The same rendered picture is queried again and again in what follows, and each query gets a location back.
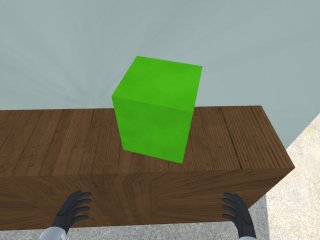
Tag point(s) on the left robot forearm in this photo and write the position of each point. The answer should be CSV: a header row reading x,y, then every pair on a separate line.
x,y
53,233

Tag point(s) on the robot left hand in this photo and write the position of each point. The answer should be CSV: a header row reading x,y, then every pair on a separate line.
x,y
65,218

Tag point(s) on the pedestal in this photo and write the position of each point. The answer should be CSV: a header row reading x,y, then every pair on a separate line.
x,y
48,154

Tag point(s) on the carton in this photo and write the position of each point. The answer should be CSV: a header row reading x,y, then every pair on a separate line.
x,y
154,105

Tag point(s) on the robot right hand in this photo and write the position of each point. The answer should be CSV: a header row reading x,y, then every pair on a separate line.
x,y
242,219

